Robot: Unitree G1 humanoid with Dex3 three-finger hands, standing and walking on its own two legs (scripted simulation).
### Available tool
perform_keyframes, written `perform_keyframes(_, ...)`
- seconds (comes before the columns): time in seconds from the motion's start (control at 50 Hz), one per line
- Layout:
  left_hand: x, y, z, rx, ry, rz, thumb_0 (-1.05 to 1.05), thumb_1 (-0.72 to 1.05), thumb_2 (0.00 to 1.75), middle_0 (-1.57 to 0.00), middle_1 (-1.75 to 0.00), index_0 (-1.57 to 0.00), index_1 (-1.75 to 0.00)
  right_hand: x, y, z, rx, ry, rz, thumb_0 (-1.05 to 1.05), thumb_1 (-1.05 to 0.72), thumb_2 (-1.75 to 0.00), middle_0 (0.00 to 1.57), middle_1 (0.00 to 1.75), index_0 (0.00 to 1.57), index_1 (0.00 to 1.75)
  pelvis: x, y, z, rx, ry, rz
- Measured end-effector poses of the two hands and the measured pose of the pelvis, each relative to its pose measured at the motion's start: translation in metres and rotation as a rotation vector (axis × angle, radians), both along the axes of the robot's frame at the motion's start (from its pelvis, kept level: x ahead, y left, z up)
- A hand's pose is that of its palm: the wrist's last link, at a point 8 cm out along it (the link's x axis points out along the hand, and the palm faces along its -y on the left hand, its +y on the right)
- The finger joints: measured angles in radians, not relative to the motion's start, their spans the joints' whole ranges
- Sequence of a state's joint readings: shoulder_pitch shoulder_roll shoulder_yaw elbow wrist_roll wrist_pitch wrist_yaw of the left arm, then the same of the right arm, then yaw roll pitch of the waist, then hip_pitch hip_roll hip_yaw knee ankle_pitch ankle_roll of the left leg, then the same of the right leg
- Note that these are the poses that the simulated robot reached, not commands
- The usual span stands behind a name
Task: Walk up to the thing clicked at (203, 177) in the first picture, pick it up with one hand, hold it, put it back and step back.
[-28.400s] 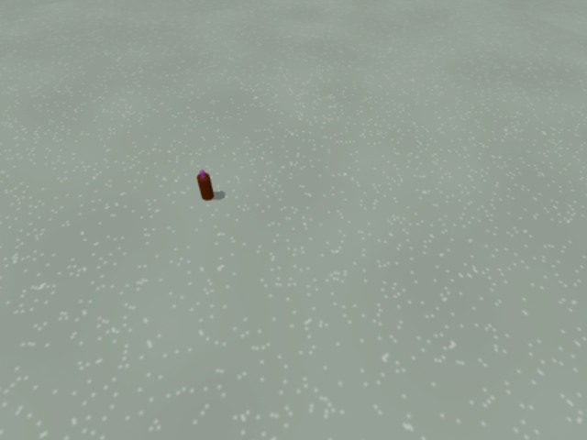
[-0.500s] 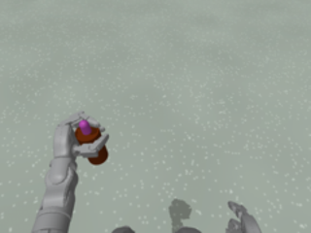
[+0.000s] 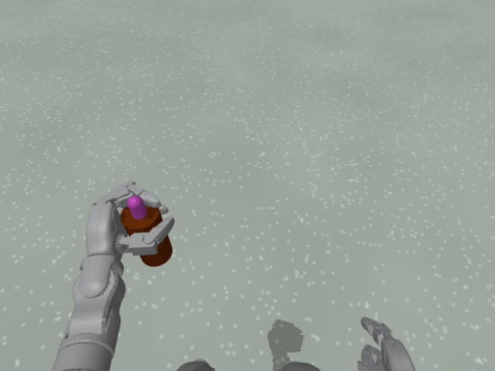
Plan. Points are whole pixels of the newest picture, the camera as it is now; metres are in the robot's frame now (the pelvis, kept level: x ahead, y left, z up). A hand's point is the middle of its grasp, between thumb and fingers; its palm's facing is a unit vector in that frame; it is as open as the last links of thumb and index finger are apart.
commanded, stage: hold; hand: left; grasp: from the side
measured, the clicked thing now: (146, 228) +0.33 +0.17 +0.02
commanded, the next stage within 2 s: crouch in 1.56 s
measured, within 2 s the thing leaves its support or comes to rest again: neither
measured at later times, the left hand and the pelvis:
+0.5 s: hand (146, 220) +0.33 +0.17 +0.06, palm faces +0.10 -0.99 +0.00, open 6.3 cm; pelvis +0.00 +0.01 +0.00, yaw +0 degrees
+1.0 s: hand (145, 222) +0.32 +0.17 +0.05, palm faces +0.10 -0.99 -0.01, open 6.3 cm; pelvis +0.00 +0.01 +0.00, yaw +0 degrees
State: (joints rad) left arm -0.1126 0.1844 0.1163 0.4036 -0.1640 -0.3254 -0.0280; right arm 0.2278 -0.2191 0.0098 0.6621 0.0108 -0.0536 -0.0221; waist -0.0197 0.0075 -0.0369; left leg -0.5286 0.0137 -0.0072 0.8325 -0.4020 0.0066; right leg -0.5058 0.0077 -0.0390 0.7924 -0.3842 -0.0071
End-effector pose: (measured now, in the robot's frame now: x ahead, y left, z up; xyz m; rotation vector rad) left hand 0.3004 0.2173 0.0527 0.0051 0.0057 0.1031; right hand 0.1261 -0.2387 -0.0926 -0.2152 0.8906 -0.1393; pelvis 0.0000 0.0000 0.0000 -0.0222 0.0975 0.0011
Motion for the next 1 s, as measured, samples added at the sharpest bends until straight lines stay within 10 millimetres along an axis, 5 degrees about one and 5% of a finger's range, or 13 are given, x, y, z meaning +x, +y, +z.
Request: perform_keyframes(1.0, -0.002, 0.002, 0.001, 0.001, -0.006, -0.002, 0.01, -0.02, 0.95, -0.82, -1.02, -1.06, -1.13, 0.000, 0.010, 0.001, 0.011, 0.004, 0.001, 0.01, -0.90, -0.89, 0.20, 0.30, 0.20, 0.30, 0.002, 0.008, 0.001, -0.007, -0.006, 0.000)
